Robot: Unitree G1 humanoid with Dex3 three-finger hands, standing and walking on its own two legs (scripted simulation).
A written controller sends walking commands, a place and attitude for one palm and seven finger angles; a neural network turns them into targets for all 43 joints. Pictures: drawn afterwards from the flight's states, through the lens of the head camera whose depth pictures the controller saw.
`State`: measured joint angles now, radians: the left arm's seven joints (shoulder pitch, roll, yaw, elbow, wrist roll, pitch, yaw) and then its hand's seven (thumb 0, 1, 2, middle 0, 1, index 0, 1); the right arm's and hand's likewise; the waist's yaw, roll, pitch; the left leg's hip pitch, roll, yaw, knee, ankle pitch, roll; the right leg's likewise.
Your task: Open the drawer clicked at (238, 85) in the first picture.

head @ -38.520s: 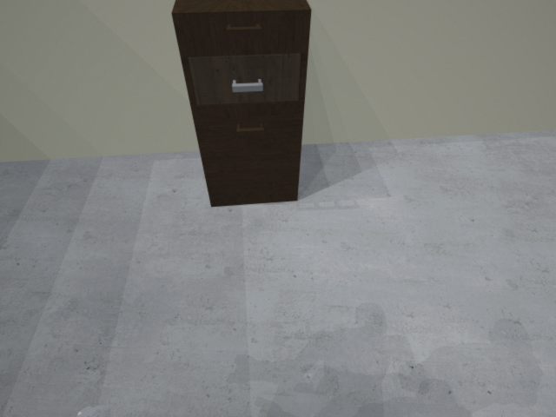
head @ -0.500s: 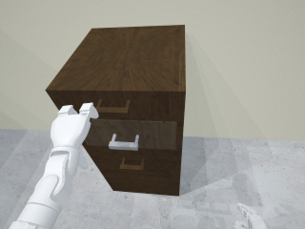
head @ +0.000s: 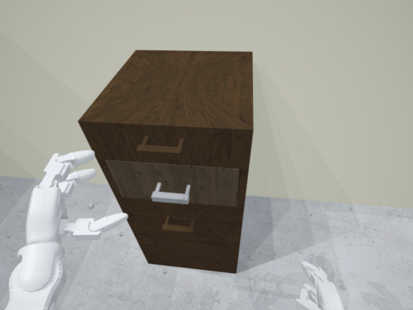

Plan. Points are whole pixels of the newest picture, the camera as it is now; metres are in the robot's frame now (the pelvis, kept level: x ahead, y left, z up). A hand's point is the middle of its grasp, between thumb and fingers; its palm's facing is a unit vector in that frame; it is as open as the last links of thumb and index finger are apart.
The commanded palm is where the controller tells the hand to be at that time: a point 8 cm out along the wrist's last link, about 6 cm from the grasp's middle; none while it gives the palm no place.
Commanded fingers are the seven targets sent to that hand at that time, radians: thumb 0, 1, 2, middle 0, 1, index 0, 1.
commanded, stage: draw the hand back to the body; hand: left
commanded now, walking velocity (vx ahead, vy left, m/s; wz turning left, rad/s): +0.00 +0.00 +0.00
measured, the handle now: (172, 192) +0.46 +0.16 -0.12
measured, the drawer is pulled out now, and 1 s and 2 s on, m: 0.00 0.00 0.00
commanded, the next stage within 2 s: step back with the hand held close in 0.58 s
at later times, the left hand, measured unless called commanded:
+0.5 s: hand (39, 241) +0.17 +0.25 +0.16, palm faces +0.41 -0.83 -0.37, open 7.9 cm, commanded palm +0.12 +0.29 +0.17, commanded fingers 0.00 0.90 0.90 -0.20 -0.30 -0.20 -0.30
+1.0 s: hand (44, 241) +0.17 +0.26 +0.14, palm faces +0.29 -0.84 -0.46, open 7.4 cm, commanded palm +0.11 +0.30 +0.17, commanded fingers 0.00 0.90 0.90 -0.20 -0.30 -0.20 -0.30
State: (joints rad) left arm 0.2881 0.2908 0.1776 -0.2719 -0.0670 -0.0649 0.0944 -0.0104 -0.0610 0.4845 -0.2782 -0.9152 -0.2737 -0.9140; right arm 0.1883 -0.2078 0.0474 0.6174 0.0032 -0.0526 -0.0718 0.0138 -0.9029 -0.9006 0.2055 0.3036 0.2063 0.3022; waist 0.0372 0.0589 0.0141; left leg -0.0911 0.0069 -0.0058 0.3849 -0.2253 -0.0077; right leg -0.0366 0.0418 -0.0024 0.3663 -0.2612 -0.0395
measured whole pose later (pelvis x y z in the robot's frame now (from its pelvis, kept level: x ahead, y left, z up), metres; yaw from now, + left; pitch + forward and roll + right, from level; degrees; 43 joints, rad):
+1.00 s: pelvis -0.02 +0.03 -0.01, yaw +0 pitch +1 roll -1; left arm 0.65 0.39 0.33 -0.59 -0.05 -0.13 0.12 0.01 0.89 0.89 -0.21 -0.30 -0.21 -0.30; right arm 0.19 -0.22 -0.02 0.54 0.01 -0.01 -0.07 0.02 -0.90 -0.90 0.21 0.30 0.21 0.30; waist -0.01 0.01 0.01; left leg -0.29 0.00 0.01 0.50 -0.24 0.02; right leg -0.21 0.03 0.00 0.45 -0.25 -0.01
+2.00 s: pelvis -0.18 +0.03 -0.01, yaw +3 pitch +3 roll -1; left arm 0.58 0.44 0.39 -0.61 -0.04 -0.20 0.14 0.01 0.89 0.89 -0.21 -0.30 -0.21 -0.30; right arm 0.13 -0.16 -0.02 0.59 -0.02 -0.09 -0.05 0.02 -0.90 -0.90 0.21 0.30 0.21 0.30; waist -0.01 -0.05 0.00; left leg -0.38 0.00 0.03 0.50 -0.18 0.05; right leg -0.44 0.09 0.06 0.79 -0.42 0.01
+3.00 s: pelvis -0.30 +0.01 +0.00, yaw -1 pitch +1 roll -1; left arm 0.61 0.34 0.32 -0.53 -0.03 -0.18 0.16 0.01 0.89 0.89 -0.21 -0.30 -0.21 -0.30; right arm 0.21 -0.18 0.04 0.60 0.00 -0.12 -0.06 0.02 -0.90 -0.90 0.21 0.30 0.21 0.30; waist 0.01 0.01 -0.02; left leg -0.29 0.01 0.05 0.44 -0.17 0.03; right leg -0.14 0.03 -0.04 0.38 -0.25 -0.02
